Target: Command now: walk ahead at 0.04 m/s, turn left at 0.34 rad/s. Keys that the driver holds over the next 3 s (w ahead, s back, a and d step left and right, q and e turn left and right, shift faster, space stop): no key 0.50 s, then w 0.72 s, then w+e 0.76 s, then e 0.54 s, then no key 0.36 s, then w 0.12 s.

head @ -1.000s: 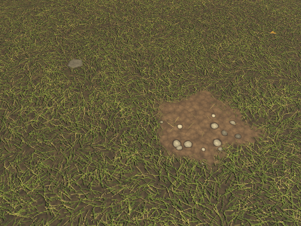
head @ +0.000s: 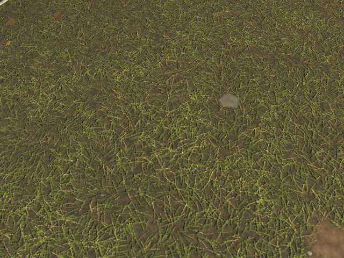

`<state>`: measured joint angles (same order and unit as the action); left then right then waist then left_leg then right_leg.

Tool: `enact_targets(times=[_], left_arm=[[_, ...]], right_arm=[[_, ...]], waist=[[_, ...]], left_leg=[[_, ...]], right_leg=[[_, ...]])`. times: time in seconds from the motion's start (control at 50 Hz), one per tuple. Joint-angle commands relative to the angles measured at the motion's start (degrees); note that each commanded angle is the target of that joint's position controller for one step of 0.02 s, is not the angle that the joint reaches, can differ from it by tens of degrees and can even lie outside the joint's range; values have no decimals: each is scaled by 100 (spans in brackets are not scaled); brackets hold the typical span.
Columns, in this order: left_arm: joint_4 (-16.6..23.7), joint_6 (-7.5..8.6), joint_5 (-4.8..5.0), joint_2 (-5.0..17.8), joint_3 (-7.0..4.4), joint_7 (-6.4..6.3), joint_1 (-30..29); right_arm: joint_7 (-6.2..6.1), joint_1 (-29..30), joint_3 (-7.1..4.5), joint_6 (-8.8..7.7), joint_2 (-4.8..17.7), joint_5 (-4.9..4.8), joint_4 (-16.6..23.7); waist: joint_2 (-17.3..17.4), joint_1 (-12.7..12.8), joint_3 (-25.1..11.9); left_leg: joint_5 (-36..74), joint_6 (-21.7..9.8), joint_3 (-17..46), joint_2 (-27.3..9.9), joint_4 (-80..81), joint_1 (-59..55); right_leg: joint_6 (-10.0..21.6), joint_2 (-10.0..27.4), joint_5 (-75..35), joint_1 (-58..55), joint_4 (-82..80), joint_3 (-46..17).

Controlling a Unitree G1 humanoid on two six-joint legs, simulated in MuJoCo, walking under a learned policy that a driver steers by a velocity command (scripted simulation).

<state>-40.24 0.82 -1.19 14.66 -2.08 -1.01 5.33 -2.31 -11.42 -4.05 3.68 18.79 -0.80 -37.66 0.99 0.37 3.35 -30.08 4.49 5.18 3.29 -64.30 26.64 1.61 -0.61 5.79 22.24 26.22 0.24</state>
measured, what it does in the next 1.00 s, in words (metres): walks ahead: left foot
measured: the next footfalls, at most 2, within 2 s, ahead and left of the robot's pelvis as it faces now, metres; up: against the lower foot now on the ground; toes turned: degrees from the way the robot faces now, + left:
left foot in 0.18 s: +0.05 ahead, +0.14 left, +0.00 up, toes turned +0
left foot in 1.28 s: +0.54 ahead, +0.12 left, +0.00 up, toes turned +2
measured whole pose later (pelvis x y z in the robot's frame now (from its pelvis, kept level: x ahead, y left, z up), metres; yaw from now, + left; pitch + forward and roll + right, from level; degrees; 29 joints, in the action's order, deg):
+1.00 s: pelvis +0.19 -0.02 +0.01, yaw +1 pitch +1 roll +1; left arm -54.1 5.2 0.1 14.1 -1.6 1.5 20.0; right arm 0.1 -13.6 -4.3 -3.8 17.2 -0.8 -43.1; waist 2.0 2.6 0.1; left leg -11.1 -1.4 0.9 -4.5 -58.5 33.1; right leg 3.9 -2.2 14.0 3.9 17.0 2.0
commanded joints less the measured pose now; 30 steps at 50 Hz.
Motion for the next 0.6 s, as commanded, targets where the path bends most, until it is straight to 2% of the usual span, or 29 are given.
enact_targets(times=[0.02,0.06,0.1,0.14,0.16,0.18,0.2,0.22,0.24,0.26,0.28,0.3,0.32,0.34,0.38,0.42,0.5,0.52,0.54,0.56,0.6], left_arm=[[280,-22,18,863,-241,-2,-173],[192,-34,82,949,-276,16,-56],[122,-65,132,1029,-287,29,30],[69,-101,184,981,-247,43,-17],[-41,-90,190,850,-197,60,199],[-70,-52,103,613,-112,109,337],[22,6,6,287,-37,135,434],[8,13,1,576,-101,96,104],[-41,17,30,597,-127,91,105],[-156,13,5,527,-117,71,195],[-206,12,-40,578,-124,54,254],[-229,21,-46,613,-120,55,324],[-284,30,-28,668,-120,63,381],[-377,37,17,743,-145,75,501],[-479,46,39,663,-125,88,445],[-570,56,34,629,-121,71,445],[-797,69,70,629,-122,34,513],[-872,58,74,587,-110,22,566],[-916,46,93,561,-106,10,538],[-918,51,127,573,-118,1,459],[-727,145,198,608,-127,23,59]], right_arm=[[2,-556,-16,-47,149,58,230],[52,-414,11,-85,178,81,248],[108,-417,-9,-96,265,71,214],[172,-618,-24,-105,235,99,77],[179,-591,-32,-106,282,148,96],[149,-589,-58,-105,534,234,188],[130,-209,-77,-100,784,296,244],[151,102,-8,-176,510,367,348],[159,347,67,-271,291,380,328],[163,364,86,-344,223,344,267],[174,264,95,-405,212,295,192],[177,146,114,-447,183,271,126],[178,-62,127,-461,133,255,61],[176,-190,133,-454,130,239,26],[170,-210,130,-444,139,221,-3],[146,-205,113,-439,166,206,-32],[137,-265,106,-422,76,179,-124],[129,-362,96,-409,66,169,-192],[120,-417,69,-387,110,148,-236],[112,-472,4,-360,276,114,-246],[97,-683,-96,-367,571,52,-282]], waist=[[-973,-130,-921],[-1066,-6,-1111],[-1074,12,-1130],[-991,-164,-1003],[-888,-168,-918],[-267,-90,-867],[1005,258,-705],[962,20,-441],[868,143,-253],[849,178,-212],[880,146,-188],[838,161,-223],[652,105,-305],[442,85,-296],[142,52,-183],[52,59,-211],[-93,47,-368],[-48,31,-502],[49,-6,-444],[252,-91,-288],[697,-304,265]], left_leg=[[171,4,-304,-192,998,-428],[530,-92,-315,-310,1706,-725],[904,-214,-384,-311,2372,-1025],[1640,-447,-589,-190,3486,-1717],[1808,-610,-464,-239,3884,-2075],[1840,-886,423,-944,4311,-2345],[1375,-1386,1291,-1728,4670,-1517],[437,-1574,1449,-1764,5058,-656],[43,-1366,1193,-1483,5032,-500],[95,-1130,891,-1219,4905,-581],[405,-982,757,-1097,4778,-707],[893,-888,672,-1014,4619,-813],[1061,-816,605,-924,4569,-825],[1013,-775,526,-865,4553,-878],[1161,-767,430,-779,4430,-972],[1580,-792,366,-741,4337,-1084],[2297,-800,249,-669,4199,-1346],[1898,-824,223,-632,4264,-1433],[1180,-902,301,-640,4392,-1419],[233,-1074,568,-771,4603,-1421],[-1069,-1577,1657,-1503,5218,-1542]], right_leg=[[1196,1222,-1350,-753,-898,-1010],[1269,1379,-1242,-931,-869,-1073],[1233,1429,-556,-937,-843,-1143],[969,1288,346,-518,-731,-1017],[637,1133,880,-195,-643,-919],[156,816,1434,228,-78,-586],[-279,181,1718,178,380,155],[-370,225,1606,-374,711,-101],[-360,253,1147,-617,617,-158],[-376,236,784,-717,377,-108],[-407,275,439,-804,162,-161],[-418,377,145,-953,-2,-244],[-418,405,65,-1105,-42,-264],[-384,402,201,-1081,-41,-256],[-360,395,182,-1001,-78,-257],[-378,412,0,-1017,-107,-285],[-398,431,-261,-1117,-67,-290],[-398,348,62,-1154,3,-184],[-391,215,560,-1020,178,-28],[-368,37,1185,-665,540,200],[-213,15,1729,448,1200,259]])
Over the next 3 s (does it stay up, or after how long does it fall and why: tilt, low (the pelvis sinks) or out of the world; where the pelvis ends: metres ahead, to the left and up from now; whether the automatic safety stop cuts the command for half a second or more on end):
stays up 0.93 -0.17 0.01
